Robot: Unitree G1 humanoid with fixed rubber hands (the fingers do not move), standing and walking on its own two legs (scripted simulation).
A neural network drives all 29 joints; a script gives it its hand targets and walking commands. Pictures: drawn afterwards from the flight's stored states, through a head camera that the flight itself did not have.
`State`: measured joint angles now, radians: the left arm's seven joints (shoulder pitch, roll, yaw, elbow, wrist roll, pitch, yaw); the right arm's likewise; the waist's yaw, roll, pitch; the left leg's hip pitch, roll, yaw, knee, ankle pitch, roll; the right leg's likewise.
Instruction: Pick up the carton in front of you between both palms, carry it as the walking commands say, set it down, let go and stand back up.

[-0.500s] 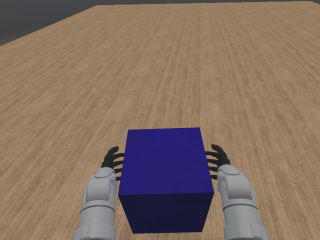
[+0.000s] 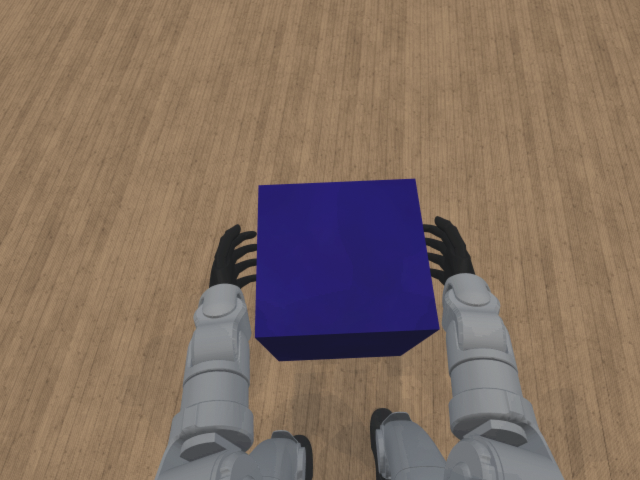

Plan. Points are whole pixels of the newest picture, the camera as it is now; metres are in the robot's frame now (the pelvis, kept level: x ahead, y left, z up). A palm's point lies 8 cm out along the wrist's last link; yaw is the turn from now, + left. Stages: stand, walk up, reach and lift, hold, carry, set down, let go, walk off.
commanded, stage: set down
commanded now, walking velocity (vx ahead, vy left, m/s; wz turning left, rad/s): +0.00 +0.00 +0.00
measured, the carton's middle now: (338, 281) +0.38 -0.01 -0.14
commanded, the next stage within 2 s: none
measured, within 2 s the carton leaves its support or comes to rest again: rests again in 1.54 s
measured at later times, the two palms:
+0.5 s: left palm (255, 286) +0.40 +0.13 -0.20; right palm (427, 270) +0.42 -0.17 -0.21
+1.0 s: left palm (272, 286) +0.45 +0.13 -0.36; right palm (411, 276) +0.46 -0.17 -0.37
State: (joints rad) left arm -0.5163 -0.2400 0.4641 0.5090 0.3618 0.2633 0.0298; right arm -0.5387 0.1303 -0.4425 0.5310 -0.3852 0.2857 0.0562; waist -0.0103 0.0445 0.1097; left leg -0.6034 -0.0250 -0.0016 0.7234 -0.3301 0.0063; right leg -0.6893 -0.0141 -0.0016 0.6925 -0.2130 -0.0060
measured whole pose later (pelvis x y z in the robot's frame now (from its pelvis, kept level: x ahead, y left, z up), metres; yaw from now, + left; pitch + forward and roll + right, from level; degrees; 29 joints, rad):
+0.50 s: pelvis -0.04 -0.01 -0.13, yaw +3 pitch +38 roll +2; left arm -0.83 -0.16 0.53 0.53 0.26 0.28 0.06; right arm -0.89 0.04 -0.48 0.60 -0.32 0.31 0.03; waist -0.02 0.05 -0.11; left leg -1.53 -0.05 -0.02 1.35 -0.49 -0.02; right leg -1.61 -0.01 0.03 1.31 -0.36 0.00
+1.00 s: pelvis -0.06 -0.02 -0.26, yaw +5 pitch +48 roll +4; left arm -1.13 -0.02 0.50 0.65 0.18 0.30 0.09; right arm -1.15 -0.07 -0.43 0.67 -0.24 0.34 -0.03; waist -0.02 0.05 -0.06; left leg -2.02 -0.07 -0.02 1.78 -0.59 -0.04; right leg -2.12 0.00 0.03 1.73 -0.44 -0.01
